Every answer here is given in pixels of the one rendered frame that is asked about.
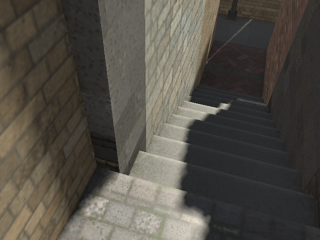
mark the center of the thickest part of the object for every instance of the stairs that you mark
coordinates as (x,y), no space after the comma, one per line
(224,146)

